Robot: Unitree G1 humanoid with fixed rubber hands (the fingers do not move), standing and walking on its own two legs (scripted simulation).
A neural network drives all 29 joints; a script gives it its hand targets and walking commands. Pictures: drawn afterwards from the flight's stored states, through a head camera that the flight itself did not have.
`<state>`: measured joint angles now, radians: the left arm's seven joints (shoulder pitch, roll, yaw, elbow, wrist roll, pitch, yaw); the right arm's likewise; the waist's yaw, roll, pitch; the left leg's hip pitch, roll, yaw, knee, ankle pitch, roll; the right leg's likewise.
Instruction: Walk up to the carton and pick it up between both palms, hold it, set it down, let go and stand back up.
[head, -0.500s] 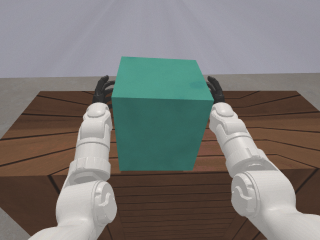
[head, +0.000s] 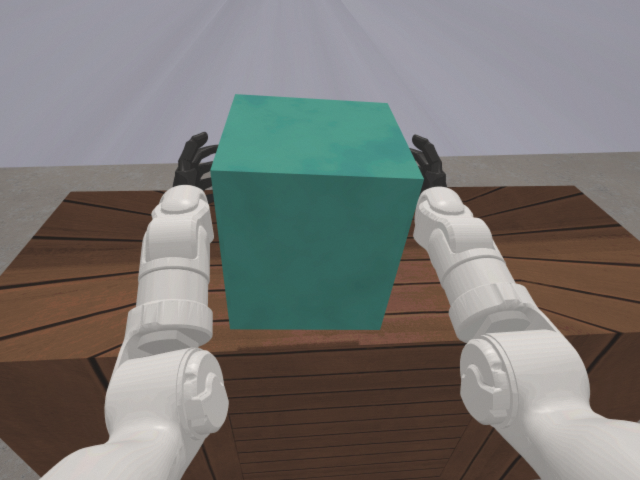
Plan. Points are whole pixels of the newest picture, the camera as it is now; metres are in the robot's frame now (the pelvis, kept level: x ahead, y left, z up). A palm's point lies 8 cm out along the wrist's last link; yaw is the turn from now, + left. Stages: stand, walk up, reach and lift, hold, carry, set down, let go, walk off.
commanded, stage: reach and lift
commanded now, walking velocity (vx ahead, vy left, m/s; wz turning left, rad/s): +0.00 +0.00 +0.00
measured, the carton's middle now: (309, 215) +0.42 +0.03 +0.17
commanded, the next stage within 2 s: hold in 1.00 s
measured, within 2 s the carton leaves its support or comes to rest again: neither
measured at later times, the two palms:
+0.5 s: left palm (186, 180) +0.39 +0.18 +0.24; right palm (430, 180) +0.39 -0.12 +0.24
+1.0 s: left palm (179, 172) +0.38 +0.18 +0.26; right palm (436, 165) +0.38 -0.12 +0.27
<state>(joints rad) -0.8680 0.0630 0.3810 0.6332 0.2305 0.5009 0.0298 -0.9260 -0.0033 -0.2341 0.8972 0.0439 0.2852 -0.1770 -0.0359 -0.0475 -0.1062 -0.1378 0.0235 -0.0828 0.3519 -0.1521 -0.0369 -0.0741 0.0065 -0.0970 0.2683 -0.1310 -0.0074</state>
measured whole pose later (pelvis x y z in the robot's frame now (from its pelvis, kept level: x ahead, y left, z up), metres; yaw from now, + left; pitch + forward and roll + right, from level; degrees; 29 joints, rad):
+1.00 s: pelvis +0.00 +0.00 +0.00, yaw +0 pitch -4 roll -1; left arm -0.90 0.08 0.35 0.48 0.23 0.70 0.02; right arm -0.99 -0.05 -0.16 0.79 0.19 0.46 -0.23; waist -0.04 -0.05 -0.13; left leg -0.14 0.02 -0.08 0.35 -0.15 -0.04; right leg -0.07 0.01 -0.10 0.27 -0.13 -0.01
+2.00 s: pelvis +0.00 +0.00 +0.00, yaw +0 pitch -4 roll -1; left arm -0.89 0.08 0.33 0.42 0.23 0.79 0.01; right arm -1.02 -0.10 -0.10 0.77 0.28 0.56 -0.26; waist -0.04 -0.05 -0.16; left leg -0.14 0.02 -0.08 0.35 -0.16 -0.04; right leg -0.07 0.01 -0.10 0.27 -0.14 -0.01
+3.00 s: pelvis +0.01 +0.00 +0.00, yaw +0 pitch -3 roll -1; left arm -0.89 0.08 0.33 0.42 0.23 0.80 0.01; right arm -1.04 -0.10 -0.10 0.76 0.28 0.58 -0.26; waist -0.04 -0.04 -0.17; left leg -0.14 0.02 -0.08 0.35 -0.16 -0.04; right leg -0.07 0.01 -0.10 0.27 -0.14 -0.01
